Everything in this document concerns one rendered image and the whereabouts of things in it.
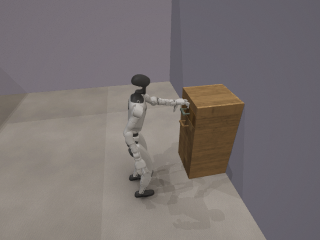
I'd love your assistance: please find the right robot thigh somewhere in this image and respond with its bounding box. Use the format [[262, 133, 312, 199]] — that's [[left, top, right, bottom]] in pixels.
[[128, 143, 153, 174]]

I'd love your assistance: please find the robot left forearm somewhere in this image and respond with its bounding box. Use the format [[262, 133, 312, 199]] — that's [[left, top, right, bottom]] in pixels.
[[157, 97, 177, 107]]

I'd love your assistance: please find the handle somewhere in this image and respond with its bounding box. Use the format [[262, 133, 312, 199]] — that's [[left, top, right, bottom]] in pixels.
[[180, 108, 190, 116], [179, 120, 184, 128]]

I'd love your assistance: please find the robot left upper arm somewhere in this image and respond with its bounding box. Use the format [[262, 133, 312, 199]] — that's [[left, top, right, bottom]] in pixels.
[[134, 89, 158, 106]]

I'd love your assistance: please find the right robot foot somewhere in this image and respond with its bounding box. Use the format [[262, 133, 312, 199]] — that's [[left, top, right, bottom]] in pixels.
[[134, 189, 154, 198]]

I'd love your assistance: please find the cabinet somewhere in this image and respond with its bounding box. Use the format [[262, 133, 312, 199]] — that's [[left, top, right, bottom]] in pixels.
[[178, 84, 245, 179]]

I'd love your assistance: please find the robot right upper arm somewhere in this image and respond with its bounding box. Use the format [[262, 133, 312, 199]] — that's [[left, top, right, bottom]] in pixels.
[[123, 104, 144, 137]]

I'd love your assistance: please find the robot right hand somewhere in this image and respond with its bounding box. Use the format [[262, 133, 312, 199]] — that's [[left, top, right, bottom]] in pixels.
[[135, 158, 149, 176]]

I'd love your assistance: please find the robot right forearm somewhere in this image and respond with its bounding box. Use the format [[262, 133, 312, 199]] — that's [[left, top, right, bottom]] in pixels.
[[124, 132, 142, 161]]

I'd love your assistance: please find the drawer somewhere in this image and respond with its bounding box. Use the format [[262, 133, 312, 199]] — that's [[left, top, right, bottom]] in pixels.
[[182, 96, 196, 128]]

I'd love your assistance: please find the robot left hand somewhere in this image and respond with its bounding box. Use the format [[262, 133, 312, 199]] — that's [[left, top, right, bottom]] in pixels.
[[173, 98, 190, 112]]

